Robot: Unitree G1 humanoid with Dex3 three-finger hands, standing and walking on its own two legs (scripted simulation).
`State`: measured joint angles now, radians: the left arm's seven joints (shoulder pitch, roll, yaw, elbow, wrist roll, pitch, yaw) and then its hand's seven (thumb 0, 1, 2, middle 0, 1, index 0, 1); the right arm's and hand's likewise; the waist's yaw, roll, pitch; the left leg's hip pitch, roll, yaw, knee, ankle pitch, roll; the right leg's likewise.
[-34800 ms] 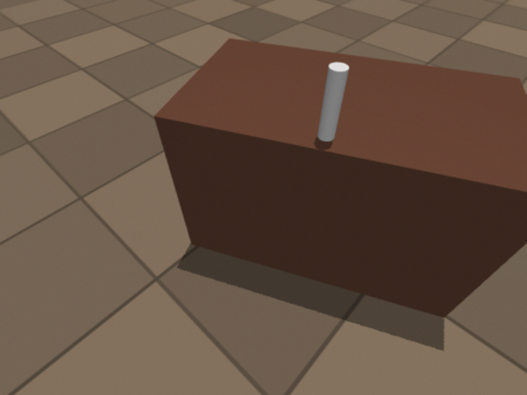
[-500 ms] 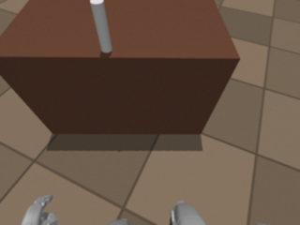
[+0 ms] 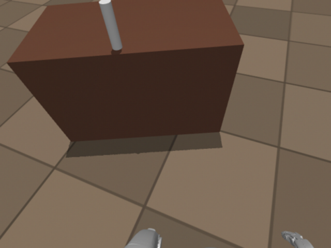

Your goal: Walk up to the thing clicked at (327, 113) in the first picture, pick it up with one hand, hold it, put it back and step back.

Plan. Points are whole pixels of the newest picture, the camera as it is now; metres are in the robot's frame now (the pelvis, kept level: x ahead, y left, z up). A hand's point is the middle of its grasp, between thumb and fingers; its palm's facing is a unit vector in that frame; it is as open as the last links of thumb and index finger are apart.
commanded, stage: step back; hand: left
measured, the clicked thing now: (111, 26) +0.96 +0.26 +0.04
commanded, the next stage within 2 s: stand in 1.04 s
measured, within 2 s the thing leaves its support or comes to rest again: neither
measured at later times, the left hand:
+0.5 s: hand out of the picture -0.04 +0.27 -0.15, palm faces +0.06 -0.94 -0.35, open 7.4 cm
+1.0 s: hand out of the picture +0.06 +0.28 -0.14, palm faces +0.05 -0.93 -0.37, open 7.4 cm
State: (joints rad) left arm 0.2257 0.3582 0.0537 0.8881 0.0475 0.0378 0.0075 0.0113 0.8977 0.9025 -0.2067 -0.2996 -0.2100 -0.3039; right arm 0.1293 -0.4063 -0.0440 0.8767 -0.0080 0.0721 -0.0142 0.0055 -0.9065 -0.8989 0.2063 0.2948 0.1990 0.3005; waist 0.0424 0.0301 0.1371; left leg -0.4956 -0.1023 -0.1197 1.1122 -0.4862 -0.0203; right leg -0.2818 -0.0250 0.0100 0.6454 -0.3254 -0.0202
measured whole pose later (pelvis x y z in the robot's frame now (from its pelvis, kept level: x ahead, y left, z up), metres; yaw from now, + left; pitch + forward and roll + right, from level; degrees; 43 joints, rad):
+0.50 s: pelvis -0.07 +0.01 +0.00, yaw +3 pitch -3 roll -1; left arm 0.23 0.35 0.06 1.02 0.04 -0.01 -0.02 0.01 0.90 0.90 -0.20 -0.30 -0.21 -0.30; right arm 0.18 -0.37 -0.04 1.00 -0.03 0.01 0.02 0.01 -0.90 -0.90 0.21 0.30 0.20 0.30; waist 0.03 0.02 0.05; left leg -0.28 0.01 -0.03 0.71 -0.46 0.00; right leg -0.23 0.01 0.00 0.56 -0.29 -0.02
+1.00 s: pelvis -0.03 +0.01 +0.01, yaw +2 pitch -2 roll +0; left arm 0.10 0.37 0.03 1.06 0.02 -0.02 -0.01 0.01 0.90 0.90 -0.20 -0.30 -0.21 -0.30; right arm 0.09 -0.34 -0.03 1.06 -0.02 -0.01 0.01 0.01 -0.91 -0.90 0.21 0.29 0.20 0.30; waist 0.01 0.01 0.05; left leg -0.18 0.01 0.00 0.54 -0.32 0.00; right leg -0.18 -0.01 0.00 0.53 -0.32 0.00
